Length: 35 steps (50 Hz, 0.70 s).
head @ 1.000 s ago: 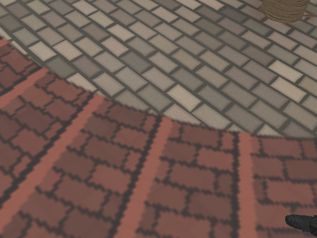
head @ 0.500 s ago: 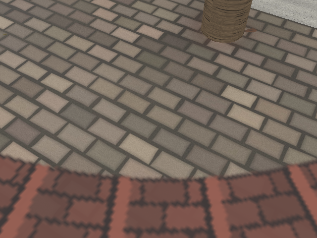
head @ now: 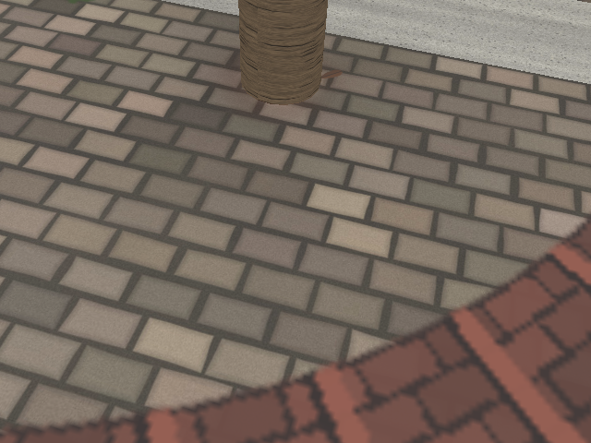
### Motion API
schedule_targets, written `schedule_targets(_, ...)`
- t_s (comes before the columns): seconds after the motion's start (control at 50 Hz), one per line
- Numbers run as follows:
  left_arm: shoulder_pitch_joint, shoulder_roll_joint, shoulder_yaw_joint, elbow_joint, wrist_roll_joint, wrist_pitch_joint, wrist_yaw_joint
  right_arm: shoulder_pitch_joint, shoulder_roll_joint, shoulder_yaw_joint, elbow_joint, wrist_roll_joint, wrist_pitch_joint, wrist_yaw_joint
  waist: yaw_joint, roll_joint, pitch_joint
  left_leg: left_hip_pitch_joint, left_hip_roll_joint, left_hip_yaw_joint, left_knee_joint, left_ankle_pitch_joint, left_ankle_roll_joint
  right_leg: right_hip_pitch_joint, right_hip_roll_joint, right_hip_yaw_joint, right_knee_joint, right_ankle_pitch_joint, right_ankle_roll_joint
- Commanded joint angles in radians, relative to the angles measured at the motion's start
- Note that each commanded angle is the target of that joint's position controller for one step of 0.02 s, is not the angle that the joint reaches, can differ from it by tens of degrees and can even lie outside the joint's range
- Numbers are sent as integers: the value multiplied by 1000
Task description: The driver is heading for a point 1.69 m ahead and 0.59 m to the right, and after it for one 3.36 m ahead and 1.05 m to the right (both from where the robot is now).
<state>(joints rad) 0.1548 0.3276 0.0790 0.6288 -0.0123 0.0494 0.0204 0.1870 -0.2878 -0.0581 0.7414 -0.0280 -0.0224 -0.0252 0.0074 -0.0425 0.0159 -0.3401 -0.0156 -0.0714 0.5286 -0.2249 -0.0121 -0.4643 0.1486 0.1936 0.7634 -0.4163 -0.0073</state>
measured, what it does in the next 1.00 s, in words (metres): steps on the spot, turning right: right foot, then left foot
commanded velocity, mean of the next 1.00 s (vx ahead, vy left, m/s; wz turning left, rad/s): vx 0.14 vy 0.00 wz -0.57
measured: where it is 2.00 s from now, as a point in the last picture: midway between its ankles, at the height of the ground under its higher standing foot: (489, 423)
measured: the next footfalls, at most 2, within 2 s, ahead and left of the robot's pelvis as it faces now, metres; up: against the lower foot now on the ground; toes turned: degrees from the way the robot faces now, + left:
right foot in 0.36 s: +0.01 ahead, -0.13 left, +0.00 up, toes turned -15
left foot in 0.80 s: +0.13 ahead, +0.06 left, +0.00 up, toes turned -33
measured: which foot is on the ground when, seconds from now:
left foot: down 0.00-0.36, up 0.38-0.78, down 0.80-1.00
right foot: up 0.00-0.34, down 0.36-0.80, up 0.82-1.00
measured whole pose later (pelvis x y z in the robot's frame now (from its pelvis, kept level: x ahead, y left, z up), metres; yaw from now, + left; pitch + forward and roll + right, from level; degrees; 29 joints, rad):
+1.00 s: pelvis +0.09 -0.05 +0.01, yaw -34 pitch +2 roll +0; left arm 0.25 0.32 0.07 0.64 -0.02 -0.02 0.00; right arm 0.35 -0.27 -0.06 0.79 -0.01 -0.09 0.00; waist -0.05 -0.05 -0.02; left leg -0.10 -0.01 0.01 0.35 -0.28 0.02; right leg -0.60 0.01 0.11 1.04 -0.26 0.00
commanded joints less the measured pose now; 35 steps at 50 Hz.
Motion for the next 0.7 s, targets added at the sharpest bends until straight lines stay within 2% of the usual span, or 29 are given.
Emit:
schedule_targets(0.02,73,168,58,-44,-4,-11,1,-56,-140,-38,-95,-2,-7,-9,28,178,-81,171,333,-288,-189,340,217,-152,-67,-45,383,-105,52)
schedule_targets(0.04,86,144,55,-29,-3,2,6,-73,-121,-32,-102,13,-4,-12,26,163,-73,187,288,-216,-175,328,187,-168,-75,-57,434,-57,72)
schedule_targets(0.06,89,119,48,-28,-4,11,5,-75,-113,-27,-102,20,0,-16,18,169,-61,191,273,-171,-173,355,186,-182,-82,-68,472,-27,88)
schedule_targets(0.1,47,84,35,-52,-14,15,0,-54,-118,-28,-97,13,12,-22,-4,196,-48,210,241,-91,-187,364,193,-185,-99,-127,415,18,107)
schedule_targets(0.14,-8,67,27,-80,-17,12,-4,-17,-134,-35,-89,8,22,-28,-41,223,-61,280,262,-75,-185,382,213,-191,-126,-148,316,24,120)
schedule_targets(0.18,-25,55,20,-96,-12,10,-12,-15,-158,-46,-88,11,28,-27,-52,233,-84,296,286,-52,-178,393,222,-130,-154,-167,213,9,119)
schedule_targets(0.22,-27,50,16,-105,-9,11,-21,-33,-182,-56,-91,16,31,-19,-53,242,-94,261,302,-21,-179,405,225,-37,-167,-201,114,5,104)
schedule_targets(0.28,-9,69,24,-107,-9,18,-31,-40,-195,-64,-84,31,30,-5,-47,250,-95,248,325,-1,-158,399,219,49,-160,-242,-18,25,72)
schedule_targets(0.32,34,66,30,-96,-10,21,-39,-61,-199,-67,-78,50,28,-1,-13,236,-92,227,324,26,-106,378,186,134,-149,-265,-183,122,29)
schedule_targets(0.34,76,69,36,-79,-8,21,-39,-56,-184,-64,-69,59,26,-1,8,214,-97,188,303,60,-50,326,146,222,-127,-275,-297,214,-3)
schedule_targets(0.36,111,106,51,-71,-6,19,-30,1,-147,-56,-45,51,22,3,11,112,-108,82,256,129,70,189,70,360,-152,-194,-380,365,-42)
schedule_targets(0.38,141,234,79,-91,-1,13,-11,3,-74,-32,-78,-6,20,9,-14,-218,-121,-211,128,228,389,-286,-41,540,-425,174,-378,779,-152)
schedule_targets(0.4,137,245,72,-109,35,-11,-21,-106,-99,-37,-124,-3,15,-2,50,-246,-141,-335,23,82,588,-478,-71,452,-552,341,-395,842,-348)
schedule_targets(0.42,123,202,60,-103,42,-32,-27,-138,-137,-49,-124,17,18,-8,60,-143,-131,-345,46,18,674,-428,-64,433,-502,269,-414,750,-341)
schedule_targets(0.44,76,174,51,-94,29,-43,-22,-130,-143,-53,-116,27,21,-11,28,-114,-96,-351,59,3,671,-339,-53,407,-441,191,-411,677,-283)
schedule_targets(0.46,34,150,45,-97,12,-43,-15,-113,-141,-57,-96,21,23,-19,10,-72,-88,-351,66,-5,641,-270,-53,397,-395,153,-407,619,-237)
schedule_targets(0.48,4,138,37,-100,-1,-39,-8,-100,-148,-60,-93,14,25,-23,-5,-80,-82,-329,62,-6,624,-220,-61,373,-375,133,-407,635,-222)
schedule_targets(0.54,6,132,31,-99,7,-29,7,-70,-118,-53,-81,24,21,-13,-17,-87,-117,-261,26,6,561,-138,-78,358,-337,112,-406,640,-222)
schedule_targets(0.58,45,135,34,-88,-4,-29,13,-89,-105,-46,-85,29,15,-4,6,-86,-123,-251,20,9,413,-94,-76,367,-315,147,-446,299,-220)
schedule_targets(0.6,58,140,35,-84,-7,-30,14,-110,-102,-43,-92,32,10,3,20,-101,-105,-241,16,6,347,-84,-72,351,-311,182,-476,105,-222)
schedule_targets(0.62,61,148,37,-82,-6,-32,14,-128,-104,-42,-99,36,3,10,27,-127,-79,-229,10,3,292,-90,-66,328,-314,220,-500,-10,-227)
schedule_targets(0.7,72,168,41,-74,-6,-42,4,-143,-115,-45,-108,45,-38,33,34,-129,-41,-122,-12,1,119,-141,-33,265,-309,296,-501,-112,-230)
